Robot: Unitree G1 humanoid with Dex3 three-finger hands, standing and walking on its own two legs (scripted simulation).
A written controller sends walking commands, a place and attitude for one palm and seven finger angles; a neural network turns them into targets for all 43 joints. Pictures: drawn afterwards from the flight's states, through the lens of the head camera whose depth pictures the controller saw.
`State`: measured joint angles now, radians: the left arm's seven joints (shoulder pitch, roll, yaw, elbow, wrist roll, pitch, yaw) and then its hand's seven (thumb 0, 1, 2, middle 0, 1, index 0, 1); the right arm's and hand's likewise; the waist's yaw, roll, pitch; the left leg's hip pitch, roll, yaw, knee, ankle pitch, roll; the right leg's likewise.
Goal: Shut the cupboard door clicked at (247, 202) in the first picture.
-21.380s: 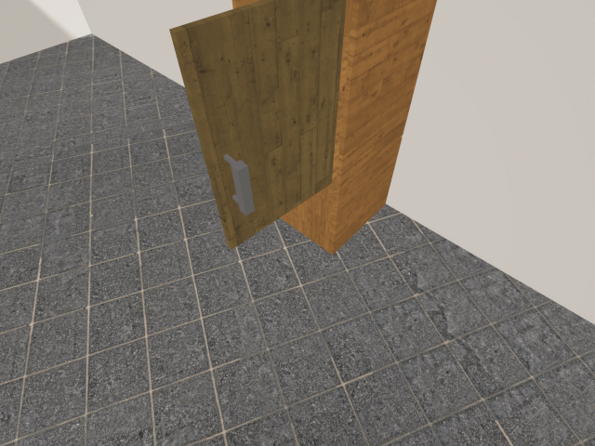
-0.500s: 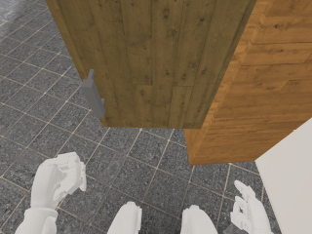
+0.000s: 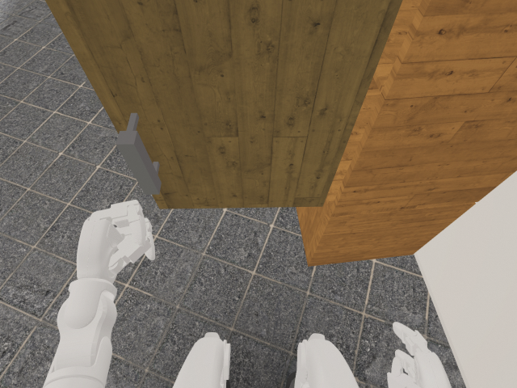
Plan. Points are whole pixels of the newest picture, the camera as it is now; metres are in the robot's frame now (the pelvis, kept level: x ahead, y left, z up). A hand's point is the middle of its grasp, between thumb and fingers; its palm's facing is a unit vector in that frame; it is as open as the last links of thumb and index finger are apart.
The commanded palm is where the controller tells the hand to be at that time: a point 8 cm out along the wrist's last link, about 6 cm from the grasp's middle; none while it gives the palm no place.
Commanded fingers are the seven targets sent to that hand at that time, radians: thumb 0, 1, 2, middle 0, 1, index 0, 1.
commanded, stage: bring the fist close to the handle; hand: left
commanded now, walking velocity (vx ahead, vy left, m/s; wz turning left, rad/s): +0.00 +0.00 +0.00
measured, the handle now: (143, 155) +0.48 +0.23 +0.02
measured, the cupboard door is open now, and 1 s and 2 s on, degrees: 85 85 69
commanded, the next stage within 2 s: push the door shut along its arc in 0.78 s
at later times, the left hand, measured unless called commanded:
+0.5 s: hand (162, 196) +0.39 +0.17 +0.03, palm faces +0.05 -1.00 -0.04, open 3.1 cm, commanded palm +0.36 +0.22 +0.03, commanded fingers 0.00 0.90 0.90 -1.30 -1.50 -1.30 -1.50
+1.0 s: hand (165, 197) +0.40 +0.17 +0.02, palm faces +0.04 -1.00 -0.05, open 3.1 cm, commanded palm +0.38 +0.22 +0.03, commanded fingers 0.00 0.90 0.90 -1.30 -1.50 -1.30 -1.50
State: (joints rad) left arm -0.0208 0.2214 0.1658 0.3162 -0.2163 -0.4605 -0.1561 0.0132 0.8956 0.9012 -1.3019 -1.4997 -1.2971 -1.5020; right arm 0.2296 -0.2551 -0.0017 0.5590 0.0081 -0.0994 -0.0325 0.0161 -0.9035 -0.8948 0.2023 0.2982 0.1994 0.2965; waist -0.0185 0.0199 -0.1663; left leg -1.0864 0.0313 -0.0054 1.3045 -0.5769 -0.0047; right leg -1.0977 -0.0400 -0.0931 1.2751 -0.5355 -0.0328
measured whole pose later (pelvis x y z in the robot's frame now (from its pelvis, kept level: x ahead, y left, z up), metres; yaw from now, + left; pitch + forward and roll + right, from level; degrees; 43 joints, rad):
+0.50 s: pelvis +0.00 +0.00 +0.00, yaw -1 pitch +23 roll -1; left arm -0.38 0.25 0.23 0.66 -0.17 -0.51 -0.13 0.01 0.90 0.90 -1.30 -1.50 -1.30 -1.50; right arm 0.23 -0.25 -0.01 0.61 0.00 -0.05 -0.02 0.01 -0.90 -0.89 0.20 0.30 0.20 0.30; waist -0.05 0.02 -0.16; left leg -1.14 0.03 0.01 1.31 -0.57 0.00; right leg -1.16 -0.04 -0.07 1.28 -0.52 -0.03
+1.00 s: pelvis +0.00 +0.01 +0.00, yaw -1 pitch +23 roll -1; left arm -0.42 0.24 0.23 0.75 -0.14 -0.55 -0.13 0.01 0.89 0.90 -1.30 -1.50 -1.30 -1.50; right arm 0.22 -0.25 0.00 0.61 0.00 -0.04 -0.02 0.01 -0.90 -0.89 0.20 0.30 0.20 0.30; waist -0.06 0.01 -0.15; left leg -1.14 0.03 0.01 1.30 -0.56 0.01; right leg -1.16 -0.04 -0.07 1.27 -0.51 -0.02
